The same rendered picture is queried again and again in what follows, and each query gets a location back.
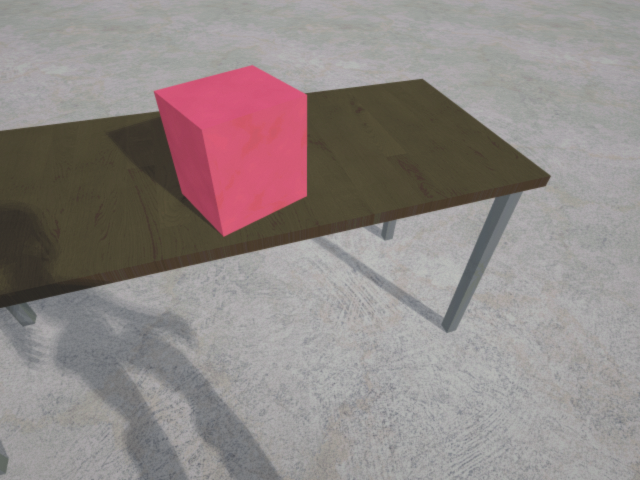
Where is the table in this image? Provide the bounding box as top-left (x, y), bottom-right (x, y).
top-left (0, 79), bottom-right (551, 475)

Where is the carton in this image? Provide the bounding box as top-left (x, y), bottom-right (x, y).
top-left (154, 65), bottom-right (307, 237)

